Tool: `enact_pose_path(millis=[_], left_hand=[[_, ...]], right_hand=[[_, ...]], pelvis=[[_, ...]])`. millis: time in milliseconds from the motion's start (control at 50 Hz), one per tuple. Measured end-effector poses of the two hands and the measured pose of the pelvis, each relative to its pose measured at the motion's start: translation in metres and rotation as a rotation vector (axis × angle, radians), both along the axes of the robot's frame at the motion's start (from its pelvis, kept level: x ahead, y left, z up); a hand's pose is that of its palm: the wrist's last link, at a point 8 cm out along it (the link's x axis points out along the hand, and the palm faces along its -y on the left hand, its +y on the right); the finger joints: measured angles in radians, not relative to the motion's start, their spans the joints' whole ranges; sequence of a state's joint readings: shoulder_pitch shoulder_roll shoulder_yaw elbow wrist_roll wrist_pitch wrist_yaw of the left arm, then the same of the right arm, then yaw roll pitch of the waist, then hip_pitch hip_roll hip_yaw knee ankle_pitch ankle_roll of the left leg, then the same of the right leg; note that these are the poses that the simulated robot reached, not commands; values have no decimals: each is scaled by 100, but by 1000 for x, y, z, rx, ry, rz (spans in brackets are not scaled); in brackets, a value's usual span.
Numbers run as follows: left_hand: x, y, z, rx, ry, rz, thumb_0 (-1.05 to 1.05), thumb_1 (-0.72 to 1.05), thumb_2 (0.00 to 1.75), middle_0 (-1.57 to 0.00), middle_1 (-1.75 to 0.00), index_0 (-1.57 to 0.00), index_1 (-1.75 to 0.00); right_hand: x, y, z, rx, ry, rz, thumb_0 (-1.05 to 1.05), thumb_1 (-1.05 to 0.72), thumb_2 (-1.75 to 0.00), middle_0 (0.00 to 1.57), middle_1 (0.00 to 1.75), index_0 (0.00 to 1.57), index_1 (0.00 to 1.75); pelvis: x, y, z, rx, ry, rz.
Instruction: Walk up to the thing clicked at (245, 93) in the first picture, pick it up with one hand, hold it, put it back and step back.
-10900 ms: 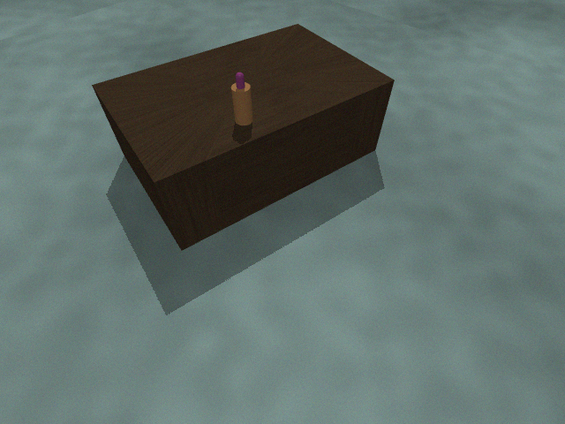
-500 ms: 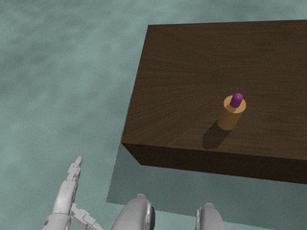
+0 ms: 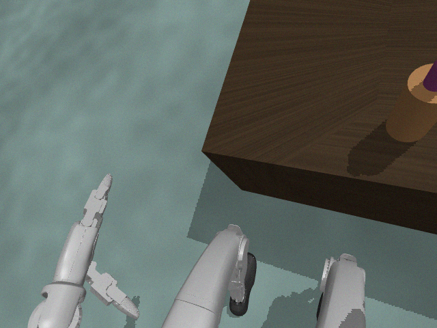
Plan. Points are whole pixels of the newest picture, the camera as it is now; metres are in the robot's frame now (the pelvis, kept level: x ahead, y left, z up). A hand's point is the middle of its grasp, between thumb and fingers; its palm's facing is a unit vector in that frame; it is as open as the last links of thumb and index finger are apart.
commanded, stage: close in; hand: right
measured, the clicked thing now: (424, 99) +0.54 -0.22 -0.07
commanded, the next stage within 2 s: rest palm in 0.50 s
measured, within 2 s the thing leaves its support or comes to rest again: leaves its support in 1.98 s
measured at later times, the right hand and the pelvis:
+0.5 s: hand (425, 129) +0.49 -0.23 -0.09, palm faces +0.17 +0.99 +0.03, open 17.7 cm; pelvis -0.02 +0.00 -0.04, yaw +0 degrees
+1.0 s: hand (412, 124) +0.50 -0.21 -0.09, palm faces +0.20 +0.98 +0.00, open 16.6 cm; pelvis -0.02 +0.01 -0.05, yaw -1 degrees
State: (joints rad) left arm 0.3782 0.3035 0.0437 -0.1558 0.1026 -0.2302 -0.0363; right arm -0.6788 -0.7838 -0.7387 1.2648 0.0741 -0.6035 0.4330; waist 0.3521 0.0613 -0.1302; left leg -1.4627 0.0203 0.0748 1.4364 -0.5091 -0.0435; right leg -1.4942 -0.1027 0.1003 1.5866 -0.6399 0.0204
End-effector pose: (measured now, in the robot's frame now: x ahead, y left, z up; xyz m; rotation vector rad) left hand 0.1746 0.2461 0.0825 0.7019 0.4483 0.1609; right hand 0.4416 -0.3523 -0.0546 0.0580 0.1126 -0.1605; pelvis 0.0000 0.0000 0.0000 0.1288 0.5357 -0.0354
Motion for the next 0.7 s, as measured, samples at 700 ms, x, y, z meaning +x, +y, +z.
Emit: enact_pose_path(millis=[700], left_hand=[[-21,13,29,141,-130,-39,-1,-55,6,-6,-5,-6,-5]], right_hand=[[18,91,-35,-30,-35,-14,-2,59,-4,5,6,5,5]], pelvis=[[-17,9,-43,-26,14,2]])
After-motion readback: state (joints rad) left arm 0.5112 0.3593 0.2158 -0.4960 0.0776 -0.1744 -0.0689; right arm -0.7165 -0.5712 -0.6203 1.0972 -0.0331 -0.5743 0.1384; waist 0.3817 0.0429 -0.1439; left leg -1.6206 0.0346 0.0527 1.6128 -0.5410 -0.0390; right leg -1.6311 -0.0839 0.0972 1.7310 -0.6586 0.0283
